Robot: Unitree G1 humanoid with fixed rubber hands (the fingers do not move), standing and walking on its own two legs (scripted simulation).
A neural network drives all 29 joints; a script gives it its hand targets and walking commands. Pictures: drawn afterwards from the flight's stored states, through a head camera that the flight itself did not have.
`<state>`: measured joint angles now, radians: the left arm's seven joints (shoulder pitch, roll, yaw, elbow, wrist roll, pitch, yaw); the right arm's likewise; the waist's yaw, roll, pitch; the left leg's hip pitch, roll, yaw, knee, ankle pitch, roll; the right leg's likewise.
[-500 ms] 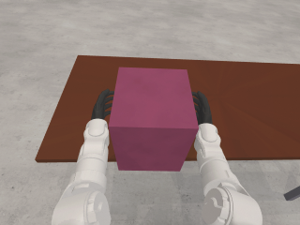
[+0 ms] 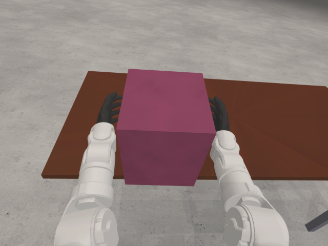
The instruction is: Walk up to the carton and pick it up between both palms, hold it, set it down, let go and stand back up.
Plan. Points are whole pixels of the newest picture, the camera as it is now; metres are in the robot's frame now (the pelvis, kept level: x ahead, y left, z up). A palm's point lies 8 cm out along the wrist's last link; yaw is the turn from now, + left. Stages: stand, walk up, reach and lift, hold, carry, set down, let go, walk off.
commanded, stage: reach and lift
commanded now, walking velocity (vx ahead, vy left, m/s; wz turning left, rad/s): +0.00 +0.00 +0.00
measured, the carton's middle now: (162, 130) +0.41 +0.02 +0.08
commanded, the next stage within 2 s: hold in 1.86 s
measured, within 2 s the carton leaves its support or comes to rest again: neither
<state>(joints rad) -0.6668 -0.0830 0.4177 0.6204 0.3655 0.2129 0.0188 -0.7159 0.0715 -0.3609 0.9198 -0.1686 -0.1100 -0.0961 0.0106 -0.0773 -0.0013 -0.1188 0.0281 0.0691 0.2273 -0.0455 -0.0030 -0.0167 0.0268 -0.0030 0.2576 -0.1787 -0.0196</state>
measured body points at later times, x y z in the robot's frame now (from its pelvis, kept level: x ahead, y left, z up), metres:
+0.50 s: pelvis -0.01 +0.01 +0.00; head -0.06 +0.04 +0.44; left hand +0.38 +0.17 +0.16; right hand +0.39 -0.12 +0.17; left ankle +0.05 +0.12 -0.75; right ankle -0.02 -0.10 -0.75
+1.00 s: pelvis -0.01 +0.01 +0.00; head -0.07 +0.03 +0.44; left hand +0.36 +0.18 +0.19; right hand +0.38 -0.11 +0.20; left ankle +0.05 +0.12 -0.75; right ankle -0.02 -0.10 -0.75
